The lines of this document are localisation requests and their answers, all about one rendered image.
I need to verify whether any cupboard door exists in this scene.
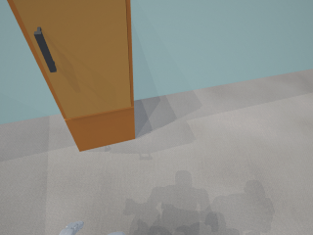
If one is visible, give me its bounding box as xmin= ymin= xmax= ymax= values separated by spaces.
xmin=13 ymin=0 xmax=131 ymax=118

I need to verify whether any left robot hand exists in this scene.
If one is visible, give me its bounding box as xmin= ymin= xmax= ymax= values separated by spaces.
xmin=59 ymin=220 xmax=84 ymax=235

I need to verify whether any handle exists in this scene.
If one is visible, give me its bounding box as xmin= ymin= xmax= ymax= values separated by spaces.
xmin=34 ymin=26 xmax=57 ymax=72

